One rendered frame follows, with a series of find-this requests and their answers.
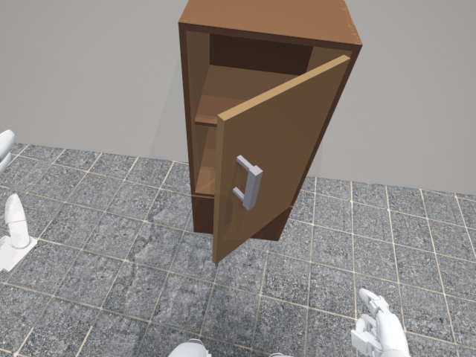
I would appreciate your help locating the handle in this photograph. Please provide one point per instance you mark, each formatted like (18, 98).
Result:
(252, 185)

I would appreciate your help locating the left robot hand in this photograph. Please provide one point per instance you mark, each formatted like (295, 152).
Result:
(15, 247)

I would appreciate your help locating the right robot hand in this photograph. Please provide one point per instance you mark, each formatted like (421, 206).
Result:
(385, 332)

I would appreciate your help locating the cupboard door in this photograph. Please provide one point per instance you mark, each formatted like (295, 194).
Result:
(277, 131)

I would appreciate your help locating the left robot thigh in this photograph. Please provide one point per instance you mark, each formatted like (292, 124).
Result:
(189, 350)

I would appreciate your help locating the robot left shin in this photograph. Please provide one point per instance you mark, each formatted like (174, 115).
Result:
(196, 341)

